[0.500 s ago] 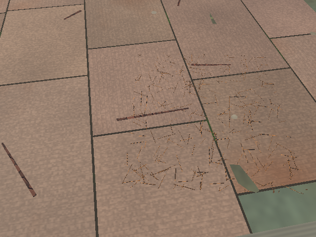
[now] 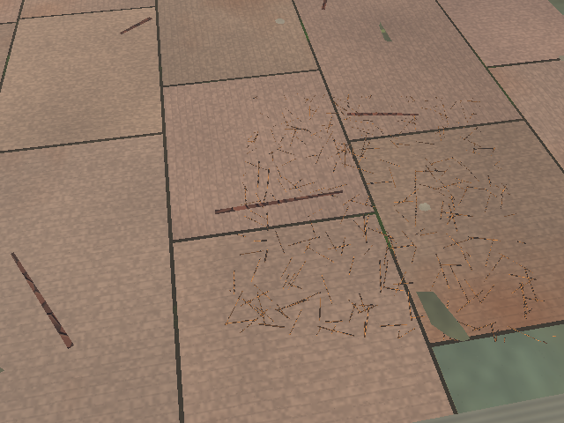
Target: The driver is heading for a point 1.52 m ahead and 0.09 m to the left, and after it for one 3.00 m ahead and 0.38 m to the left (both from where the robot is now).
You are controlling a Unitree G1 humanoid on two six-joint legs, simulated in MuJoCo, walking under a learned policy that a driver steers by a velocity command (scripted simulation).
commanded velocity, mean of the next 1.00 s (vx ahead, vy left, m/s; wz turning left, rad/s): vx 0.21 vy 0.00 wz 0.00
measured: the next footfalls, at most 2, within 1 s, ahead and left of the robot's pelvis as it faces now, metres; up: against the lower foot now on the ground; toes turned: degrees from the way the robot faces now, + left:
right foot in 0.38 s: +0.08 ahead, -0.15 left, +0.00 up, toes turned -3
left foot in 0.74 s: +0.33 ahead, +0.02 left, +0.14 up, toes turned +4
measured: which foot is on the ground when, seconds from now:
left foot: down 0.00-0.38, up 0.40-0.72, down 0.74-1.00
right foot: down 0.00-0.12, up 0.14-0.36, down 0.38-0.76, up 0.78-1.00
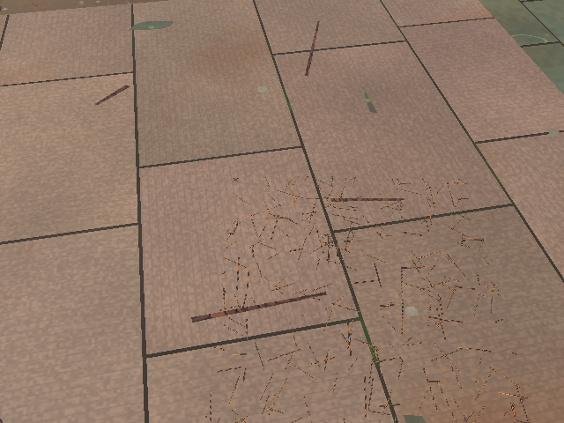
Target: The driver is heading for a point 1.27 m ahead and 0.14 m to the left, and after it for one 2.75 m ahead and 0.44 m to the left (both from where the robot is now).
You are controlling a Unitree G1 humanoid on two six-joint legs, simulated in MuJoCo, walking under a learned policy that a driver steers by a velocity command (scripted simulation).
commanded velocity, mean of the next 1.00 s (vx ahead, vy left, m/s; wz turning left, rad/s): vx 0.31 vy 0.00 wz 0.00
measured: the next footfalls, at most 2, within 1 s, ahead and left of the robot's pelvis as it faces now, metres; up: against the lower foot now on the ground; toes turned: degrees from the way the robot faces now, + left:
right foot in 0.18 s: +0.13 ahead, -0.16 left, +0.00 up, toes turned +0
right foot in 0.50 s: +0.19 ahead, -0.20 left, +0.00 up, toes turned -2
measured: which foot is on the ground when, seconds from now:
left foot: down 0.00-0.50, up 0.52-0.92, down 0.94-1.00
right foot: up 0.00-0.16, down 0.18-0.24, up 0.26-0.48, down 0.50-0.96, up 0.98-1.00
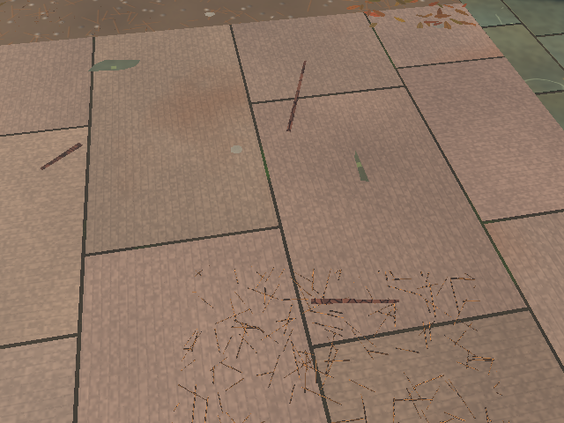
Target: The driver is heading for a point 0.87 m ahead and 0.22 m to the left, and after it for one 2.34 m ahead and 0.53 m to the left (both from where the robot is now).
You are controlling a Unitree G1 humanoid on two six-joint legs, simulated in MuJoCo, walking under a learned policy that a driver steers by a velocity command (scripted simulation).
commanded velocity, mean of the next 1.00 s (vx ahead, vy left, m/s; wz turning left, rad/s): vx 0.22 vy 0.00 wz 0.00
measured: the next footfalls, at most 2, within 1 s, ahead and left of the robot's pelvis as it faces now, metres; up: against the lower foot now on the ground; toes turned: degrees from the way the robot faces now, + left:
right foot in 0.42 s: +0.41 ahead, -0.15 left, +0.00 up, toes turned -2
left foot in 0.76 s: +0.34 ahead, +0.11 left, +0.00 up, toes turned +14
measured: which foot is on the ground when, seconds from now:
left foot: down 0.00-0.44, up 0.46-0.74, down 0.76-1.00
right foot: up 0.00-0.40, down 0.42-1.00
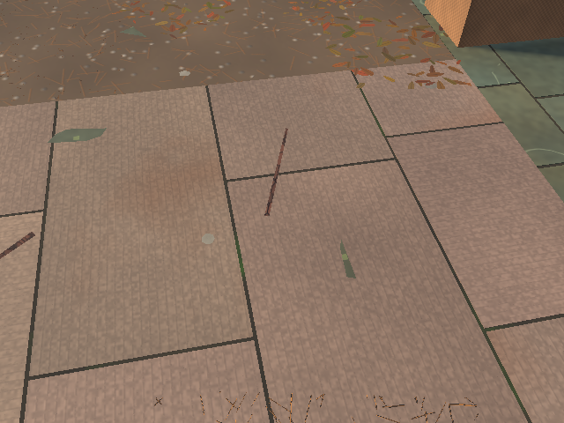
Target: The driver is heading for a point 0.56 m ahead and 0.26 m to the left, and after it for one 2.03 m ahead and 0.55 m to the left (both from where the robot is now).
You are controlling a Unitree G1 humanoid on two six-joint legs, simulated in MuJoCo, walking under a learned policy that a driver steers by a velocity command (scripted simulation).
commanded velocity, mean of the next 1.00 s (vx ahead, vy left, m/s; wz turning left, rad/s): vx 0.08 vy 0.00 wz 0.39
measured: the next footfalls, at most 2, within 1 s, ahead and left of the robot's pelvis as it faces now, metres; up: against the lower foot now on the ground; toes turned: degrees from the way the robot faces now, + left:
right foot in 0.92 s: +0.12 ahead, -0.04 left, +0.00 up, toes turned +27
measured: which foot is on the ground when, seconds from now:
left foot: down 0.00-0.92, up 0.94-1.00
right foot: down 0.00-0.36, up 0.38-0.90, down 0.92-1.00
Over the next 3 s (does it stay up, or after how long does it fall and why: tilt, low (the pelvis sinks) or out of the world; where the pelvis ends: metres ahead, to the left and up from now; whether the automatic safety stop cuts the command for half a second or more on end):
stays up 0.35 0.24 0.00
